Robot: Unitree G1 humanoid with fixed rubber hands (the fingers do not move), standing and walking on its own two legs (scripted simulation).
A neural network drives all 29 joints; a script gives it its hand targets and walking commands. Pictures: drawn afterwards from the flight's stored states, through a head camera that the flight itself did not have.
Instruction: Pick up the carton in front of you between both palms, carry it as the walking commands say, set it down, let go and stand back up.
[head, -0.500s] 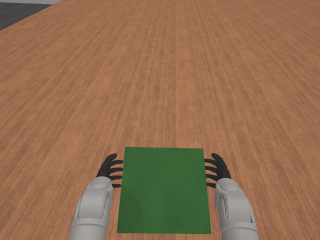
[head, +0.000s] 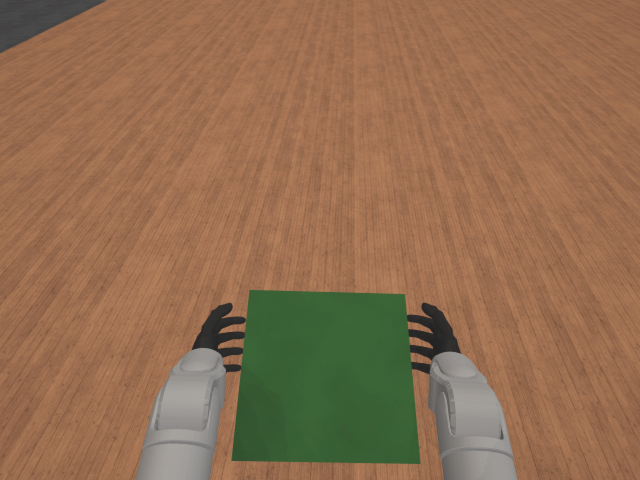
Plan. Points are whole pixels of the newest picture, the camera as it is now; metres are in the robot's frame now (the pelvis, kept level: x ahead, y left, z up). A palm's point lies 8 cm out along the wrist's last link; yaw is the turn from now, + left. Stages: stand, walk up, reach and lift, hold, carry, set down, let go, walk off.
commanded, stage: carry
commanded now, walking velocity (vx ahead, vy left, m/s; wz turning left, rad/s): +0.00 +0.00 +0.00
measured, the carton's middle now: (322, 383) +0.31 +0.00 -0.08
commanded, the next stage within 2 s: hold in 0.06 s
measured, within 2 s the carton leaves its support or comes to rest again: neither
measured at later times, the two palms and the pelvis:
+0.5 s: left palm (188, 394) +0.23 +0.16 +0.04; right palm (441, 376) +0.26 -0.14 +0.04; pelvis -0.03 -0.01 +0.01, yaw +4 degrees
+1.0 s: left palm (209, 390) +0.23 +0.13 +0.05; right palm (456, 354) +0.29 -0.16 +0.05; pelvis -0.04 -0.06 +0.00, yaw +10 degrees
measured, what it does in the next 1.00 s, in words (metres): shifts its weight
